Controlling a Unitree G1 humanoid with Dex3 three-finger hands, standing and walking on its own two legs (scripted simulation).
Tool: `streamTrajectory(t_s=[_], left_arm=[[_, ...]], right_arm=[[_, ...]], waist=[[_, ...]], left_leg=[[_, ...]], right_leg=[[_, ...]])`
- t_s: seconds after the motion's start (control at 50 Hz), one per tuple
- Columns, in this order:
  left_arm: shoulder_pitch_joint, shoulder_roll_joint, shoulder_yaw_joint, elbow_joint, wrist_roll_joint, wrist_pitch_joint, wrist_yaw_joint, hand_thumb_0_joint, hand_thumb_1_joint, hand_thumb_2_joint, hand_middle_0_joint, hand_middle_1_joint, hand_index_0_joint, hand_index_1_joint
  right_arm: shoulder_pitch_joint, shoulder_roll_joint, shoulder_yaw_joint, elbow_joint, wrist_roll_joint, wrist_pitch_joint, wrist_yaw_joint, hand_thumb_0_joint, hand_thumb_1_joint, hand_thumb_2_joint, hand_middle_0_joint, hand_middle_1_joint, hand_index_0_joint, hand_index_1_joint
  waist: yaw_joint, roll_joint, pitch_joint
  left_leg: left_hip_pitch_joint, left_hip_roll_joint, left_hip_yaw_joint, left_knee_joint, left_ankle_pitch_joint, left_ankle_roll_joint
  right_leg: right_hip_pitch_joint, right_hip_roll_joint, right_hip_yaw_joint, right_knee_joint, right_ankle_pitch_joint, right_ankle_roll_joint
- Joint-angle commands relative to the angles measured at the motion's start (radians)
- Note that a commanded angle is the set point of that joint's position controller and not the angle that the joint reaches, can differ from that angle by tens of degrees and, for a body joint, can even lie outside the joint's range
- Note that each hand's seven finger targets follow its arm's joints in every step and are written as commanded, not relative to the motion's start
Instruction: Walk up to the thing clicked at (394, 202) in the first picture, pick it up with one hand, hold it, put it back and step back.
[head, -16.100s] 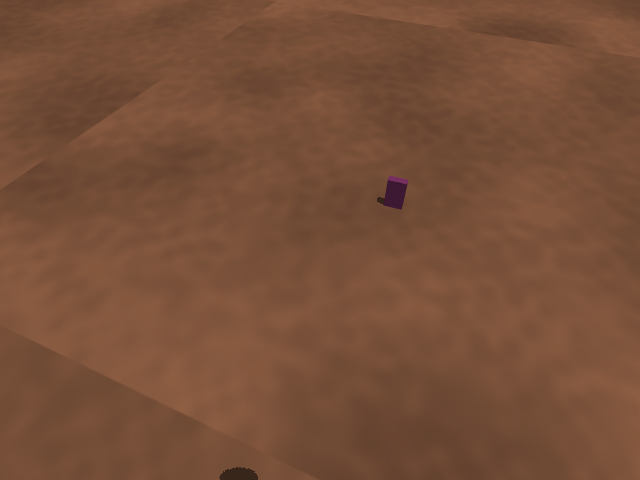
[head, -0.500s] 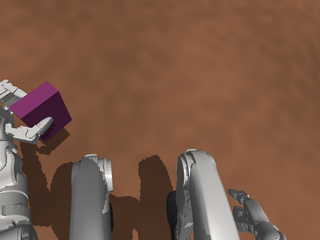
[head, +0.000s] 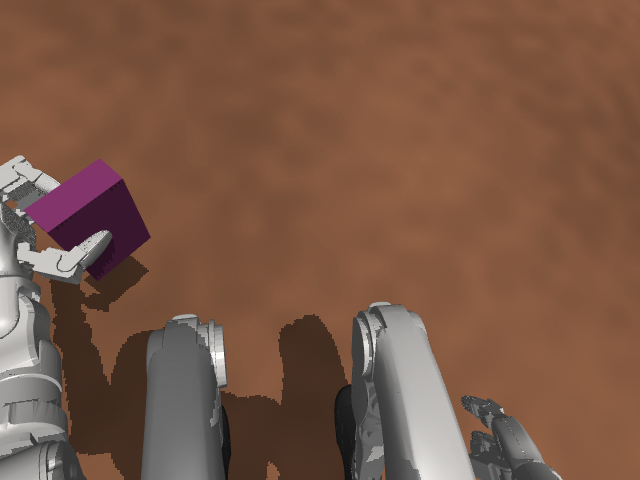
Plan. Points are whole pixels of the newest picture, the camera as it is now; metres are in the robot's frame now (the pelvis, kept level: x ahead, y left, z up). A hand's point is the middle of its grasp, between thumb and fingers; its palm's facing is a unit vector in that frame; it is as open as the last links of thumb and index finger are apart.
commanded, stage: lift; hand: left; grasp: from the side
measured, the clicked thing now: (98, 226) +0.42 +0.24 -0.05
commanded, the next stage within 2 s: hold in 1.90 s
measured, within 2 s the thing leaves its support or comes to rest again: neither
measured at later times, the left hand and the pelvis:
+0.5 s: hand out of the picture +0.40 +0.25 +0.11, palm faces +0.24 -0.97 -0.04, open 8.2 cm; pelvis +0.01 +0.00 +0.10, yaw +1 degrees
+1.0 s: hand out of the picture +0.40 +0.23 +0.28, palm faces +0.24 -0.97 -0.04, open 8.1 cm; pelvis +0.05 +0.01 +0.24, yaw +4 degrees
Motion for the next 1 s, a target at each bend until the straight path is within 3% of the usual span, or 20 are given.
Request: streamTrajectory(t_s=[0.0, 0.02, 0.08, 0.1, 0.24, 0.28, 0.3, 0.36, 0.44, 0.46, 0.5, 0.54, 0.56, 0.66, 0.76, 0.78, 0.82, 0.88, 0.92, 0.98], left_arm=[[-0.236, 0.224, 0.042, -0.268, -0.038, -0.051, 0.002, 0.000, 0.058, 1.237, -1.409, -1.530, -1.452, -1.505], [-0.223, 0.195, 0.019, -0.278, -0.042, -0.042, 0.000, 0.000, 0.074, 1.234, -1.404, -1.525, -1.449, -1.499], [-0.208, 0.217, 0.033, -0.314, -0.042, -0.022, 0.010, 0.000, 0.034, 1.235, -1.402, -1.523, -1.446, -1.500], [-0.197, 0.182, 0.000, -0.325, -0.044, -0.013, 0.006, 0.000, 0.039, 1.231, -1.411, -1.529, -1.456, -1.504], [-0.128, 0.154, -0.016, -0.425, -0.056, 0.042, 0.021, 0.000, 0.049, 1.227, -1.396, -1.520, -1.444, -1.492], [-0.117, 0.121, -0.042, -0.478, -0.063, 0.058, 0.027, 0.000, 0.062, 1.225, -1.392, -1.512, -1.439, -1.485], [-0.095, 0.140, -0.017, -0.506, -0.067, 0.067, 0.037, 0.000, 0.036, 1.222, -1.398, -1.516, -1.445, -1.489], [-0.064, 0.111, -0.054, -0.557, -0.066, 0.099, 0.054, 0.000, 0.066, 1.215, -1.375, -1.498, -1.422, -1.470], [-0.002, 0.114, -0.051, -0.617, -0.059, 0.139, 0.088, 0.000, 0.070, 1.208, -1.357, -1.478, -1.402, -1.453], [-0.007, 0.092, -0.079, -0.663, -0.058, 0.147, 0.091, 0.000, 0.058, 1.207, -1.356, -1.480, -1.401, -1.455], [-0.002, 0.093, -0.084, -0.753, -0.064, 0.162, 0.108, 0.000, 0.058, 1.206, -1.351, -1.475, -1.394, -1.451], [0.083, 0.045, -0.128, -0.734, -0.056, 0.193, 0.122, 0.000, 0.075, 1.204, -1.335, -1.463, -1.379, -1.439], [0.138, 0.039, -0.116, -0.715, -0.053, 0.211, 0.133, 0.000, 0.075, 1.209, -1.342, -1.474, -1.387, -1.449], [0.144, 0.049, -0.124, -0.849, -0.054, 0.245, 0.172, 0.000, 0.060, 1.216, -1.348, -1.485, -1.393, -1.460], [0.185, -0.028, -0.204, -0.782, -0.041, 0.263, 0.185, 0.000, 0.080, 1.226, -1.349, -1.479, -1.389, -1.458], [0.170, 0.010, -0.170, -0.806, -0.039, 0.262, 0.187, 0.000, 0.069, 1.213, -1.355, -1.473, -1.395, -1.452], [0.155, -0.018, -0.212, -0.822, -0.036, 0.258, 0.183, 0.000, 0.057, 1.209, -1.353, -1.473, -1.393, -1.452], [0.178, -0.008, -0.194, -0.794, -0.027, 0.256, 0.192, 0.000, 0.078, 1.211, -1.357, -1.470, -1.395, -1.449], [0.173, -0.039, -0.219, -0.780, -0.030, 0.256, 0.194, 0.000, 0.080, 1.212, -1.355, -1.463, -1.391, -1.445], [0.175, -0.041, -0.211, -0.772, -0.032, 0.251, 0.199, 0.000, 0.076, 1.211, -1.369, -1.461, -1.402, -1.447]], right_arm=[[0.094, -0.211, -0.083, -0.097, 0.014, -0.030, -0.020, 0.000, -0.931, -0.897, 0.201, 0.299, 0.200, 0.299], [0.093, -0.206, -0.081, -0.100, 0.017, -0.030, -0.023, 0.000, -0.929, -0.896, 0.201, 0.299, 0.200, 0.299], [0.092, -0.201, -0.086, -0.106, 0.026, -0.031, -0.030, 0.000, -0.931, -0.897, 0.201, 0.299, 0.200, 0.299], [0.091, -0.195, -0.086, -0.114, 0.029, -0.034, -0.031, 0.000, -0.932, -0.897, 0.201, 0.299, 0.200, 0.299], [0.086, -0.195, -0.097, -0.140, 0.053, -0.037, -0.045, 0.000, -0.922, -0.894, 0.201, 0.299, 0.200, 0.299], [0.083, -0.180, -0.095, -0.147, 0.058, -0.041, -0.047, 0.000, -0.924, -0.895, 0.201, 0.299, 0.200, 0.299], [0.081, -0.179, -0.097, -0.155, 0.063, -0.043, -0.050, 0.000, -0.925, -0.895, 0.200, 0.299, 0.200, 0.299], [0.083, -0.172, -0.098, -0.163, 0.073, -0.044, -0.058, 0.000, -0.921, -0.894, 0.201, 0.299, 0.200, 0.299], [0.077, -0.159, -0.102, -0.174, 0.082, -0.047, -0.067, 0.000, -0.919, -0.894, 0.201, 0.299, 0.200, 0.299], [0.076, -0.150, -0.102, -0.175, 0.083, -0.048, -0.068, 0.000, -0.918, -0.893, 0.200, 0.299, 0.200, 0.299], [0.075, -0.144, -0.101, -0.186, 0.090, -0.049, -0.074, 0.000, -0.916, -0.893, 0.200, 0.299, 0.200, 0.299], [0.077, -0.139, -0.104, -0.183, 0.091, -0.051, -0.078, 0.000, -0.917, -0.894, 0.201, 0.299, 0.200, 0.299], [0.076, -0.142, -0.108, -0.187, 0.096, -0.054, -0.080, 0.000, -0.919, -0.894, 0.201, 0.299, 0.200, 0.299], [0.077, -0.128, -0.106, -0.191, 0.104, -0.059, -0.091, 0.000, -0.919, -0.893, 0.201, 0.299, 0.200, 0.299], [0.093, -0.096, -0.089, -0.166, 0.103, -0.079, -0.100, 0.000, -0.920, -0.895, 0.201, 0.300, 0.200, 0.300], [0.099, -0.104, -0.096, -0.164, 0.103, -0.082, -0.101, 0.000, -0.921, -0.894, 0.201, 0.299, 0.200, 0.299], [0.098, -0.111, -0.101, -0.173, 0.099, -0.088, -0.101, 0.000, -0.922, -0.895, 0.201, 0.300, 0.200, 0.300], [0.109, -0.109, -0.100, -0.166, 0.095, -0.093, -0.099, 0.000, -0.918, -0.894, 0.201, 0.300, 0.200, 0.300], [0.112, -0.103, -0.095, -0.167, 0.094, -0.095, -0.098, 0.000, -0.920, -0.895, 0.201, 0.300, 0.200, 0.300], [0.116, -0.099, -0.092, -0.167, 0.092, -0.097, -0.094, 0.000, -0.921, -0.895, 0.201, 0.299, 0.200, 0.299]], waist=[[0.030, 0.164, -0.671], [0.023, 0.169, -0.665], [0.035, 0.145, -0.646], [0.020, 0.139, -0.633], [0.039, 0.155, -0.632], [0.035, 0.141, -0.620], [0.045, 0.136, -0.629], [0.042, 0.137, -0.633], [0.054, 0.103, -0.608], [0.045, 0.111, -0.613], [0.056, 0.124, -0.655], [0.044, 0.107, -0.592], [0.053, 0.098, -0.598], [0.057, 0.098, -0.557], [0.025, 0.078, -0.439], [0.036, 0.082, -0.454], [0.031, 0.102, -0.440], [0.052, 0.112, -0.415], [0.046, 0.105, -0.400], [0.054, 0.107, -0.387]], left_leg=[[0.486, -0.022, 0.069, -0.329, 0.109, 0.048], [0.490, -0.023, 0.068, -0.334, 0.113, 0.048], [0.496, -0.020, 0.071, -0.354, 0.102, 0.052], [0.484, -0.020, 0.071, -0.361, 0.092, 0.054], [0.614, -0.016, 0.040, -0.469, 0.076, 0.044], [0.603, -0.018, 0.051, -0.482, 0.081, 0.048], [0.617, -0.018, 0.052, -0.496, 0.086, 0.049], [0.684, -0.016, 0.049, -0.541, 0.110, 0.047], [0.717, -0.014, 0.057, -0.593, 0.116, 0.051], [0.731, -0.016, 0.061, -0.603, 0.130, 0.051], [0.805, -0.016, 0.057, -0.644, 0.151, 0.048], [0.824, -0.016, 0.055, -0.684, 0.150, 0.047], [0.859, -0.017, 0.050, -0.709, 0.155, 0.047], [0.967, -0.016, 0.043, -0.818, 0.178, 0.044], [1.033, -0.020, 0.053, -0.895, 0.233, 0.045], [1.069, -0.019, 0.055, -0.911, 0.260, 0.046], [1.126, -0.018, 0.047, -0.956, 0.265, 0.040], [1.200, -0.014, 0.039, -1.017, 0.291, 0.033], [1.231, -0.015, 0.045, -1.044, 0.317, 0.033], [1.280, -0.015, 0.047, -1.089, 0.347, 0.030]], right_leg=[[0.357, 0.026, -0.035, -0.291, 0.138, -0.051], [0.362, 0.025, -0.034, -0.301, 0.144, -0.051], [0.383, 0.025, -0.022, -0.343, 0.132, -0.048], [0.395, 0.025, -0.019, -0.359, 0.124, -0.046], [0.409, 0.021, -0.025, -0.418, 0.114, -0.053], [0.460, 0.020, -0.016, -0.454, 0.118, -0.049], [0.483, 0.019, -0.015, -0.473, 0.119, -0.047], [0.528, 0.018, -0.008, -0.514, 0.143, -0.046], [0.621, 0.015, 0.012, -0.595, 0.149, -0.038], [0.644, 0.015, 0.017, -0.614, 0.163, -0.037], [0.701, 0.013, 0.018, -0.646, 0.182, -0.038], [0.721, 0.014, 0.014, -0.686, 0.183, -0.035], [0.740, 0.015, 0.011, -0.704, 0.193, -0.036], [0.855, 0.016, 0.011, -0.796, 0.219, -0.034], [0.938, 0.020, 0.013, -0.891, 0.278, -0.030], [0.967, 0.019, 0.014, -0.910, 0.302, -0.031], [0.988, 0.017, 0.008, -0.934, 0.304, -0.033], [1.026, 0.018, 0.003, -0.974, 0.320, -0.034], [1.069, 0.017, 0.003, -1.009, 0.345, -0.034], [1.116, 0.018, -0.001, -1.048, 0.368, -0.034]])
